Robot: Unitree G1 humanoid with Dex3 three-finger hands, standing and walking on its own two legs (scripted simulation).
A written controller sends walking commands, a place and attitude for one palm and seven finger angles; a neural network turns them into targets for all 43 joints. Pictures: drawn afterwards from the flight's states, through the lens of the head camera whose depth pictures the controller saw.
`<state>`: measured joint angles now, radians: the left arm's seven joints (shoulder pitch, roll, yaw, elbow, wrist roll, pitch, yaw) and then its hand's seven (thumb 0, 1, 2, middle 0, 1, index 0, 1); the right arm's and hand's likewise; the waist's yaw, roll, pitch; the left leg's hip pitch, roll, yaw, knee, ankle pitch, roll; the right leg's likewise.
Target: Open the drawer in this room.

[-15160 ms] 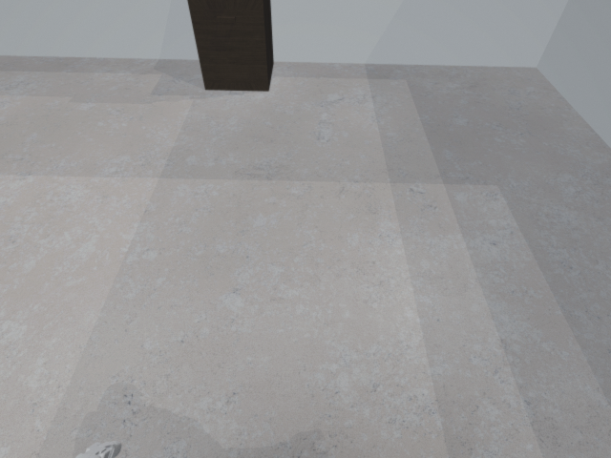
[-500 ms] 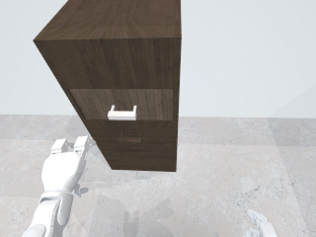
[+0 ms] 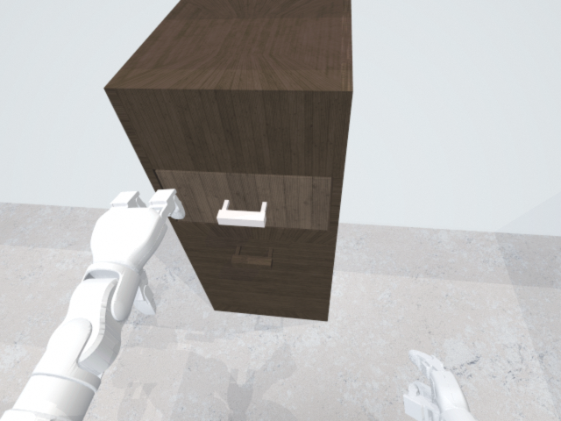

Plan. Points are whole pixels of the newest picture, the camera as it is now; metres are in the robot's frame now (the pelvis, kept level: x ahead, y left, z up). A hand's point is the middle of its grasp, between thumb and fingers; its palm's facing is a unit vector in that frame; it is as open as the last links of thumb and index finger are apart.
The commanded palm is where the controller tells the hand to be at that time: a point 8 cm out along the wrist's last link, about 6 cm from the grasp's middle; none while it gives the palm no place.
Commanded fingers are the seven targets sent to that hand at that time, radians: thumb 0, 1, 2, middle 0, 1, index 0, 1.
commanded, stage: raise the hand with hooked fingers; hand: left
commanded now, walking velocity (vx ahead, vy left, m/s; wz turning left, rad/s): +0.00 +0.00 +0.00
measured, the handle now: (243, 211) +0.55 +0.18 -0.12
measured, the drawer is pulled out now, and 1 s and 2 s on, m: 0.00 0.00 0.00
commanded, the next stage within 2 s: move the hooked fingers above the handle in 0.38 s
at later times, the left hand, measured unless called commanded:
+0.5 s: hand (158, 254) +0.31 +0.23 +0.07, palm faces +0.04 -0.07 -1.00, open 13.9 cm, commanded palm +0.28 +0.23 +0.13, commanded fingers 0.00 -0.50 0.30 -0.30 -1.20 -0.30 -1.20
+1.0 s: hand (192, 239) +0.37 +0.20 +0.03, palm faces -0.03 -0.04 -1.00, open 13.9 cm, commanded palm +0.35 +0.21 +0.08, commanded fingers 0.00 -0.50 0.30 -0.30 -1.20 -0.30 -1.20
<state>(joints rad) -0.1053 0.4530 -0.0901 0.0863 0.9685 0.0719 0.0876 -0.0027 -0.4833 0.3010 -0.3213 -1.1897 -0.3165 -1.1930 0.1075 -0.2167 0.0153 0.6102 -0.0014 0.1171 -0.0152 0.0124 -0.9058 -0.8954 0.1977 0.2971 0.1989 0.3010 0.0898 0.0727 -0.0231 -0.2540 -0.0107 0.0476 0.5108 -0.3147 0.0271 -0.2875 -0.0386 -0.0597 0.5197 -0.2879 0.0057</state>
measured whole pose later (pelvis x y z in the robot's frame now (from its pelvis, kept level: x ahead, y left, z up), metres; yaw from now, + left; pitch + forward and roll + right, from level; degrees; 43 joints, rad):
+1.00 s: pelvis -0.01 -0.02 -0.01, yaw -1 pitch +9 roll +1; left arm -0.40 0.42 -0.10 0.56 1.03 -0.05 0.21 0.00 -0.49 0.30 -0.32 -1.20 -0.32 -1.20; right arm 0.23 -0.25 -0.06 0.67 0.01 0.10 -0.03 0.01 -0.91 -0.90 0.20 0.30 0.20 0.30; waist 0.02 0.05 -0.07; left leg -0.42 0.01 0.05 0.59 -0.32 0.01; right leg -0.47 -0.02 -0.05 0.61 -0.30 -0.02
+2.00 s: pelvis -0.02 +0.00 -0.05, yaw -2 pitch +25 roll -1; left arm -0.93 0.43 -0.04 1.21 1.14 0.01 0.44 0.00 -0.49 0.30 -0.32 -1.20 -0.32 -1.20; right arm 0.38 -0.25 -0.07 0.75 -0.05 0.07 0.02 0.01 -0.91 -0.90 0.20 0.30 0.20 0.30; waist -0.17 0.06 -0.17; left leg -0.93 0.03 0.05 0.94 -0.45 0.03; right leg -0.94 -0.01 -0.04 0.89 -0.38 0.00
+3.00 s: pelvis -0.02 +0.00 -0.06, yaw -2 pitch +25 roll -2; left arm -0.89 0.44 -0.04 1.19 1.12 -0.01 0.42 0.00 -0.49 0.30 -0.32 -1.20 -0.32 -1.20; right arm 0.37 -0.24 -0.06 0.74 -0.05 0.07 0.02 0.01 -0.91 -0.90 0.20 0.30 0.20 0.30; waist -0.17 0.07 -0.17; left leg -0.93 0.04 0.04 0.95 -0.46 0.03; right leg -0.95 -0.01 -0.05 0.90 -0.39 -0.01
